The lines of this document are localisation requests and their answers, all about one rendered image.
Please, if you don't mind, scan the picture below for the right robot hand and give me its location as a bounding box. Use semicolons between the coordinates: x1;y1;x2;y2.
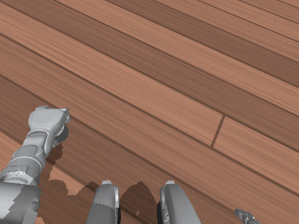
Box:
235;209;261;224

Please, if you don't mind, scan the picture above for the can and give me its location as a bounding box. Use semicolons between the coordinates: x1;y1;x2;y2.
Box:
54;123;69;143

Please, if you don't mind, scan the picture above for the left robot hand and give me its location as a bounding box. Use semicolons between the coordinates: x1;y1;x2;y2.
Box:
28;106;70;147

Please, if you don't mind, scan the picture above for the left robot arm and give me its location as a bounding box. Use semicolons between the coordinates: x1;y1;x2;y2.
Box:
0;128;55;224

